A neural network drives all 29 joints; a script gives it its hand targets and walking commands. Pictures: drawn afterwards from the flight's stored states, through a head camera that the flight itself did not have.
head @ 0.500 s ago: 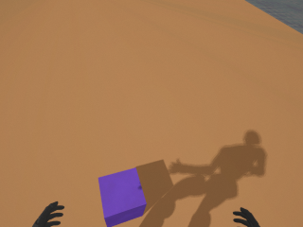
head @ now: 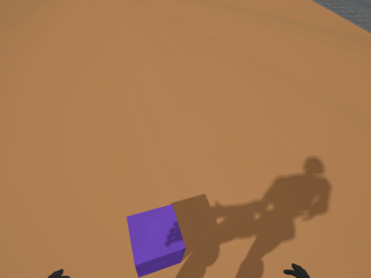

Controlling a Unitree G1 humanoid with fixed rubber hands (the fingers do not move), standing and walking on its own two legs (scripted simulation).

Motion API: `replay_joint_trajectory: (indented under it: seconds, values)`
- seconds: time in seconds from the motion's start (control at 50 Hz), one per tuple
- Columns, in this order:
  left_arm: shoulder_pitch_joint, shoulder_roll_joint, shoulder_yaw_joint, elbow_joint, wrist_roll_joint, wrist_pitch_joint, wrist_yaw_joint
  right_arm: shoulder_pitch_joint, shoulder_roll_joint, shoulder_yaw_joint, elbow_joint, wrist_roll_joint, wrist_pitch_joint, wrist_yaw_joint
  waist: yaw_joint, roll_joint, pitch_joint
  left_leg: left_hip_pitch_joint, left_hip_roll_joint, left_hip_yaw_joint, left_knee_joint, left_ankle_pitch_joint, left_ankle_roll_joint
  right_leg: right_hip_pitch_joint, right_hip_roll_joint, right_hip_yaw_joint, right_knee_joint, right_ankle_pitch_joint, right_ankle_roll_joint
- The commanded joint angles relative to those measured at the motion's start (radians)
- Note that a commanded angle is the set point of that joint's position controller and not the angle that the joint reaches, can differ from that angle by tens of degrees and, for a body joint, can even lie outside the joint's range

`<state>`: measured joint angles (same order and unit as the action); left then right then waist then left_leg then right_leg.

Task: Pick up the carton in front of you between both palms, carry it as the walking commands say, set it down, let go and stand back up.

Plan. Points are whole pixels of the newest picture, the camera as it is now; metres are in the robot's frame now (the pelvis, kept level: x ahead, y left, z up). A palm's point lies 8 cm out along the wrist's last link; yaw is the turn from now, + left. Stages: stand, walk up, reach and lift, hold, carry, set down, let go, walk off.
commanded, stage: stand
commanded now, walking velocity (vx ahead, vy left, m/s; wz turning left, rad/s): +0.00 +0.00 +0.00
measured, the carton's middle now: (155, 241) +0.38 +0.08 -0.64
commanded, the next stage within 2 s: none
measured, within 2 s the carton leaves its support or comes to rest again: neither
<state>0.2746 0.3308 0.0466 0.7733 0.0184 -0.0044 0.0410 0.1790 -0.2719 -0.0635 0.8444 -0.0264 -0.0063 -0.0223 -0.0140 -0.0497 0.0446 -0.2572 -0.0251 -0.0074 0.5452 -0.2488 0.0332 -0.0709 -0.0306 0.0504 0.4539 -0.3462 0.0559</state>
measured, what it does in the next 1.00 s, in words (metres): stands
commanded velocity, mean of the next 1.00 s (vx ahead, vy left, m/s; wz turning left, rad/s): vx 0.00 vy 0.00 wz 0.00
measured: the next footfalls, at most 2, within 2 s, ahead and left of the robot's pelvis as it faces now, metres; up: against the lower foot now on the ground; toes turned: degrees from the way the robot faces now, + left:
none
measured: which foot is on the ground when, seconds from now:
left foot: down 0.00-1.00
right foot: down 0.00-1.00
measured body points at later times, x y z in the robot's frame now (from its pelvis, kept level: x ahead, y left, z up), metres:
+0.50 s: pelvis -0.01 -0.01 +0.00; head -0.01 +0.01 +0.45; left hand +0.06 +0.29 -0.13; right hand +0.08 -0.30 -0.10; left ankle +0.03 +0.10 -0.73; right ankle -0.06 -0.16 -0.73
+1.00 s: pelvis -0.01 -0.02 +0.01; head -0.01 +0.00 +0.46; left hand +0.05 +0.29 -0.12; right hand +0.08 -0.32 -0.11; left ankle +0.03 +0.10 -0.73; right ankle -0.06 -0.16 -0.73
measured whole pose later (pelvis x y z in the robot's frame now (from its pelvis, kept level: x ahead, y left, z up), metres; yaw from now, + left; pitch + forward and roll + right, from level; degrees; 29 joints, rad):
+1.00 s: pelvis -0.01 -0.02 +0.01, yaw +1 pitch -3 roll -1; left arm 0.24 0.36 0.03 0.92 0.00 -0.02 0.03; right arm 0.15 -0.33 -0.03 1.00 0.00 -0.01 -0.02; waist -0.01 -0.03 0.05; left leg -0.22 -0.02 -0.04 0.44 -0.17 0.01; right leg -0.04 -0.02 0.02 0.38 -0.29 0.03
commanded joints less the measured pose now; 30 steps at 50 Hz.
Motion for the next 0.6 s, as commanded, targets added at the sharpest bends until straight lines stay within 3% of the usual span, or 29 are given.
replay_joint_trajectory:
  seconds: [0.0,0.58]
  values:
    - [0.014,0.122,0.027,-0.043,-0.001,-0.014,0.004,-0.017,-0.161,-0.034,-0.042,0.002,-0.010,-0.003,-0.004,0.059,-0.026,0.095,0.094,-0.108,-0.109,0.186,0.009,-0.103,-0.027,0.014,-0.074,0.130,-0.030]
    - [0.004,0.155,0.016,0.065,-0.013,-0.022,0.000,-0.034,-0.199,-0.008,0.080,0.017,-0.008,-0.001,-0.002,0.054,-0.003,0.092,0.108,-0.129,-0.167,0.135,-0.002,-0.091,-0.056,0.027,-0.132,0.106,-0.043]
